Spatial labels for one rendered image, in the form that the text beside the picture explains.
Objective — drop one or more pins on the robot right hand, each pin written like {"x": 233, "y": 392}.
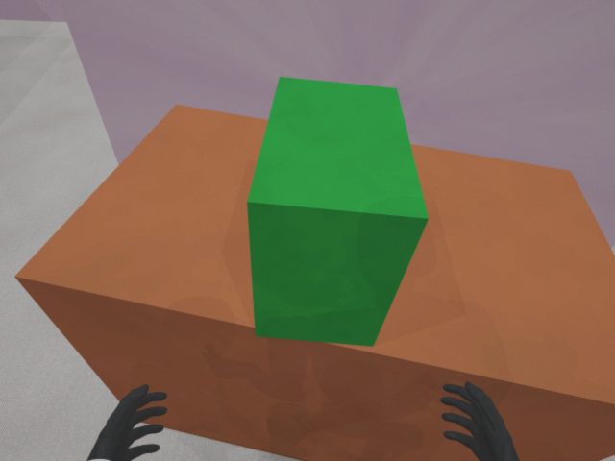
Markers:
{"x": 491, "y": 441}

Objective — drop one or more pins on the pedestal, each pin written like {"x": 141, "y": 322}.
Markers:
{"x": 511, "y": 287}

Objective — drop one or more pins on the robot left hand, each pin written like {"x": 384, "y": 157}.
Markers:
{"x": 114, "y": 440}

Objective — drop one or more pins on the carton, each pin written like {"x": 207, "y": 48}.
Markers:
{"x": 335, "y": 212}

